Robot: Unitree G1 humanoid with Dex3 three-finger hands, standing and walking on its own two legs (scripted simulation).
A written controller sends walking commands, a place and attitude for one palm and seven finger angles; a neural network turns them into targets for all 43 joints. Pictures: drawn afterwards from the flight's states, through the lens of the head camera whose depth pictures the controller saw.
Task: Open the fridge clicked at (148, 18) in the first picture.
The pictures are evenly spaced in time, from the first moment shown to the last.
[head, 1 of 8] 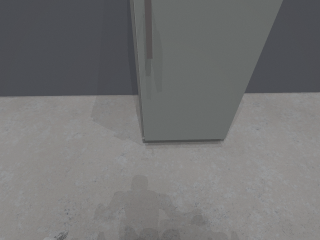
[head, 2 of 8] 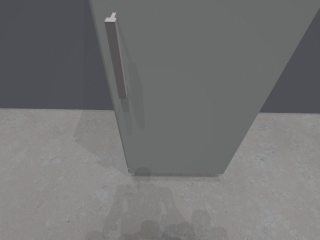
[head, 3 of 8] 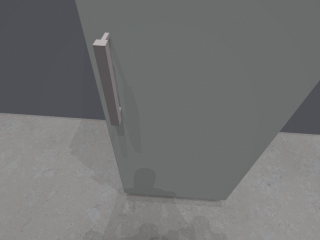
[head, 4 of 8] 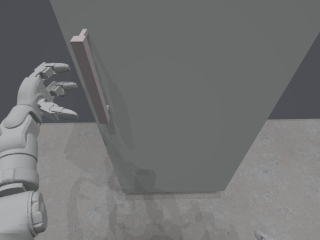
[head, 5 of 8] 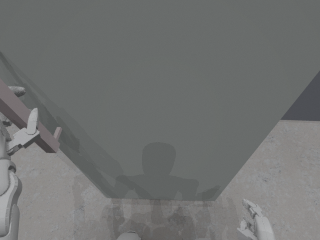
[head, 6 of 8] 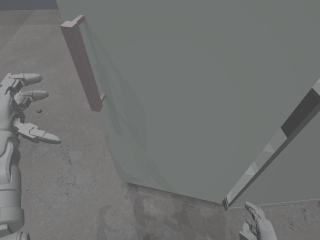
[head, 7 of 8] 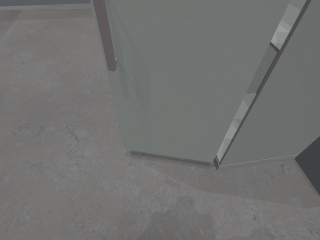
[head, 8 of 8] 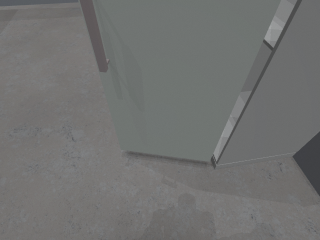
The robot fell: no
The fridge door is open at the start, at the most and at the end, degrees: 0 78 72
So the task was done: yes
